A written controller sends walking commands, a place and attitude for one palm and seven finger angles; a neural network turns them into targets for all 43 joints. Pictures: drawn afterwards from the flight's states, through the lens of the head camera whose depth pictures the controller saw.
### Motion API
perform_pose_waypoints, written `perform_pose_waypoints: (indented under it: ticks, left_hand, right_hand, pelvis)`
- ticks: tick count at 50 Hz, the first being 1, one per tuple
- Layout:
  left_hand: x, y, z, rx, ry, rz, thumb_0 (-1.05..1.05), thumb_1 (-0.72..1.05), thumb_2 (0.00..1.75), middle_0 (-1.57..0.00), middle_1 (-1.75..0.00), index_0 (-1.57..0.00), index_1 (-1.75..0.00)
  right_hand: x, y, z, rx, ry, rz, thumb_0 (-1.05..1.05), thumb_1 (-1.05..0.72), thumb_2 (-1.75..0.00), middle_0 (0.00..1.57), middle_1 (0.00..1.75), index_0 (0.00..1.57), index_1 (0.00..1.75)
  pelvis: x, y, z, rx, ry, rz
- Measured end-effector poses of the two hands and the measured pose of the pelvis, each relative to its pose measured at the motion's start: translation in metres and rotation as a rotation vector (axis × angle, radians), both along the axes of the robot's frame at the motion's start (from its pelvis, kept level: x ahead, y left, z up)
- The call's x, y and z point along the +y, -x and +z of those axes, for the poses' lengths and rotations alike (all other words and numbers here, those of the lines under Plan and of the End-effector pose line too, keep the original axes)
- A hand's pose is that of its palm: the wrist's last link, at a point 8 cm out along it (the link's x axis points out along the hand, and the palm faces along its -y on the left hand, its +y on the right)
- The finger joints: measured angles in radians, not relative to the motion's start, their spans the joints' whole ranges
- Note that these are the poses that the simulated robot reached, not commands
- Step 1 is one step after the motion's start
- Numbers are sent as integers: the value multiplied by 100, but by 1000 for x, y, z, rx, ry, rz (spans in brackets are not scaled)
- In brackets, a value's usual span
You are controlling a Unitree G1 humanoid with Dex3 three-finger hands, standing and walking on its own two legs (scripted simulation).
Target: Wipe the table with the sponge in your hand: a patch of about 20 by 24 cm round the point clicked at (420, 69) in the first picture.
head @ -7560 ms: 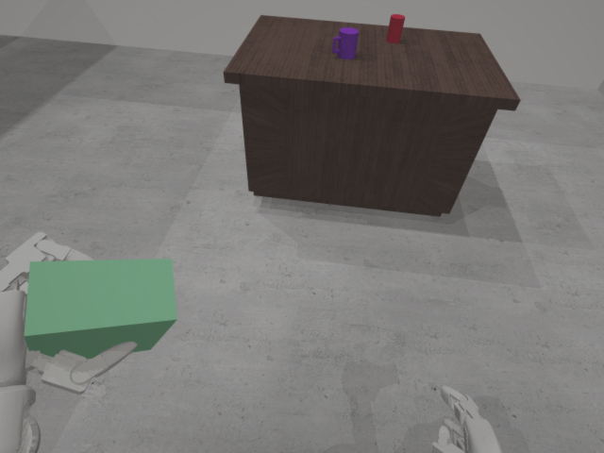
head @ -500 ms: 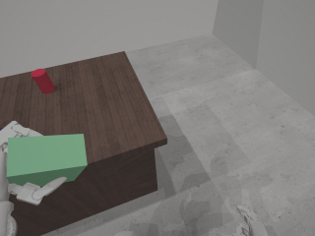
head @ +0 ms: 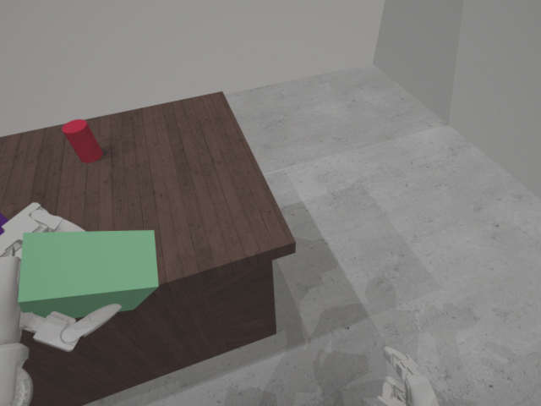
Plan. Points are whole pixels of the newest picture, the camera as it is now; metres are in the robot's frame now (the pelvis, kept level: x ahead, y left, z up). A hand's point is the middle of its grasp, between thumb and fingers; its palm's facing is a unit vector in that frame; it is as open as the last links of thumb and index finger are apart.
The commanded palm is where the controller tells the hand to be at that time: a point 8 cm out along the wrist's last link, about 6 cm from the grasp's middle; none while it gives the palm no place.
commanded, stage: take the last steps up to it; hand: left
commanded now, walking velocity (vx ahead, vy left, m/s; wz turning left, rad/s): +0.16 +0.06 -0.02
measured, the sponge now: (107, 277) +0.22 +0.20 +0.15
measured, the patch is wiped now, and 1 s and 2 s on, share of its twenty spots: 0.00 0.00 0.00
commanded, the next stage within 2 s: come to a stop and stand still in 0.10 s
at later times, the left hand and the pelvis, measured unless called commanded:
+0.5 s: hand (68, 217) +0.29 +0.27 +0.17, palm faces +0.37 -0.82 -0.43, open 10.4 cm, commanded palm +0.22 +0.31 +0.19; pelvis +0.05 +0.03 +0.01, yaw -2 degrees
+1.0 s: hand (56, 239) +0.27 +0.29 +0.15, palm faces +0.34 -0.83 -0.44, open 10.3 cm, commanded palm +0.22 +0.32 +0.19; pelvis +0.05 +0.04 +0.01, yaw -1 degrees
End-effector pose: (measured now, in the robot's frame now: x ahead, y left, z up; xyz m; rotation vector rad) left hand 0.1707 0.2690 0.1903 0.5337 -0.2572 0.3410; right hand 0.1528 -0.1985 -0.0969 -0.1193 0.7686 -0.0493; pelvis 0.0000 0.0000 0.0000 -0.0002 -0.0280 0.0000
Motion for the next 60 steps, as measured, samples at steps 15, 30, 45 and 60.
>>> perform_pose_waypoints:
  ticks: [15, 30, 45, 60]
  left_hand:
    - [32, -49, 14, -90, -99, -84, -1, -51, 101, -69, -138, -71, -137]
    - [29, -94, -33, 121, 58, -110, -1, -51, 101, -69, -138, -71, -137]
    - [51, -79, 9, 59, -41, -56, -1, -51, 101, -69, -138, -70, -137]
    - [51, -30, -11, -8, 119, -61, -1, -51, 101, -69, -138, -70, -137]
  right_hand:
    - [-42, -13, 25, -3, 188, -69, 1, -90, -90, 20, 30, 20, 30]
    - [13, -63, 21, 25, 88, 6, 1, -90, -90, 20, 30, 21, 30]
    - [10, -86, 40, -53, 99, -20, 1, -90, -90, 21, 30, 21, 30]
    - [15, -30, 51, -84, 151, -28, 1, -90, -90, 20, 30, 20, 30]
  pelvis:
    - [13, -18, 0, 19, -13, 19]
    - [33, -62, 6, 83, 26, -29]
    - [39, -65, 13, 88, 38, -27]
    - [45, -14, 10, 15, 41, -13]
